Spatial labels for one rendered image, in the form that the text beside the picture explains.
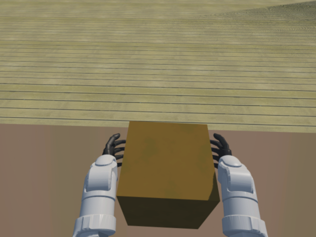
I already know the carton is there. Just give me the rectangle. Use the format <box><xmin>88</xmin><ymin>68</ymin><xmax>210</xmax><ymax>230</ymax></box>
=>
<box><xmin>116</xmin><ymin>121</ymin><xmax>220</xmax><ymax>229</ymax></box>

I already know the robot right forearm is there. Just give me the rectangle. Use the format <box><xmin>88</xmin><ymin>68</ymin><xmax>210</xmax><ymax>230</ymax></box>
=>
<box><xmin>218</xmin><ymin>155</ymin><xmax>268</xmax><ymax>237</ymax></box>

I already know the robot right hand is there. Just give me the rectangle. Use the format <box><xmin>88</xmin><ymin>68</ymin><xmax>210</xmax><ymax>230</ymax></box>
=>
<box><xmin>210</xmin><ymin>133</ymin><xmax>232</xmax><ymax>169</ymax></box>

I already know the robot left hand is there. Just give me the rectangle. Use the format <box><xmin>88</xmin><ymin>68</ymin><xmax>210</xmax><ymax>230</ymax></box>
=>
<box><xmin>102</xmin><ymin>133</ymin><xmax>126</xmax><ymax>167</ymax></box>

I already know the robot left forearm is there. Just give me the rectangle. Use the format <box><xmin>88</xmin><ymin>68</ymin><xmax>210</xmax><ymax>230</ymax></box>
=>
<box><xmin>72</xmin><ymin>155</ymin><xmax>118</xmax><ymax>237</ymax></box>

